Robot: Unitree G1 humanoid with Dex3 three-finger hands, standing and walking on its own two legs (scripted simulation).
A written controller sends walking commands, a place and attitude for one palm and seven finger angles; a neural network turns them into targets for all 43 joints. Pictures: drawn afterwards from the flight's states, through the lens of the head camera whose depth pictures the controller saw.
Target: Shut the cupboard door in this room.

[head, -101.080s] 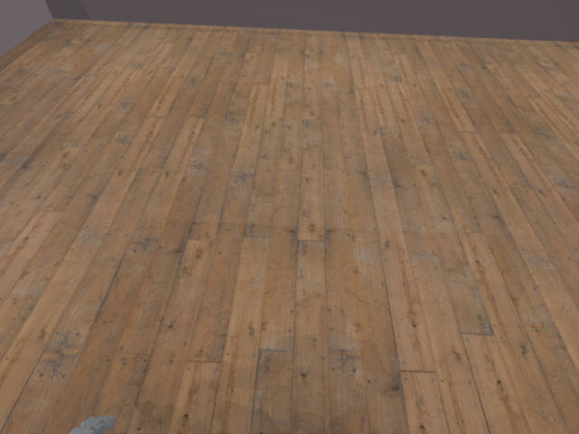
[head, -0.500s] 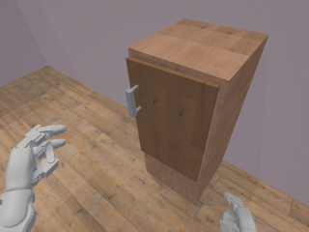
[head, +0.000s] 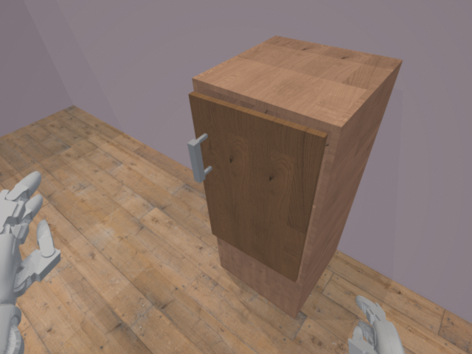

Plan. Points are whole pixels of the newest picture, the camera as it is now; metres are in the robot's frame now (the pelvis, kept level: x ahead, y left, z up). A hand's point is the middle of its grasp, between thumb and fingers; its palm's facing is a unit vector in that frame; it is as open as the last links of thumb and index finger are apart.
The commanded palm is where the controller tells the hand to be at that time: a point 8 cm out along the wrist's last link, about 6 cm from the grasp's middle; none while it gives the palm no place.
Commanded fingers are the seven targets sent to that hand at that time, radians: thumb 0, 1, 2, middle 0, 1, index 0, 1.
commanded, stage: step back with the hand held close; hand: left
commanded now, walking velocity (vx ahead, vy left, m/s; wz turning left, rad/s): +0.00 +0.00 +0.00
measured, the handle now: (201, 157) +0.62 +0.18 -0.02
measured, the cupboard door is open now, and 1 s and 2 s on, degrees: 3 3 3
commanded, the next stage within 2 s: stop stepping back and stand still in 1.18 s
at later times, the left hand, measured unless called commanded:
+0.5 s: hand (27, 260) +0.18 +0.29 +0.16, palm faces +0.35 -0.79 -0.51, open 7.4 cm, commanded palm +0.12 +0.33 +0.18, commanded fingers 0.00 0.90 0.90 -0.20 -0.30 -0.20 -0.30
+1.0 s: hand out of the picture +0.05 +0.32 +0.16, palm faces +0.50 -0.77 -0.39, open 7.4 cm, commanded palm +0.00 +0.36 +0.18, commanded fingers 0.00 0.90 0.90 -0.20 -0.30 -0.20 -0.30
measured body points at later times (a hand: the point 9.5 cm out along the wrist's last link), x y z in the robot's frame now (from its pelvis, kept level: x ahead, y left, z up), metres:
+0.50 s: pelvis -0.03 +0.03 +0.00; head -0.02 +0.02 +0.45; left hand +0.15 +0.33 +0.19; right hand +0.15 -0.21 -0.09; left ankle +0.02 +0.15 -0.74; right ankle -0.06 -0.11 -0.74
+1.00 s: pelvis -0.13 +0.05 -0.02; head -0.13 +0.07 +0.43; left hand +0.02 +0.36 +0.18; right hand +0.04 -0.18 -0.10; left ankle +0.02 +0.15 -0.73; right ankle -0.06 -0.10 -0.74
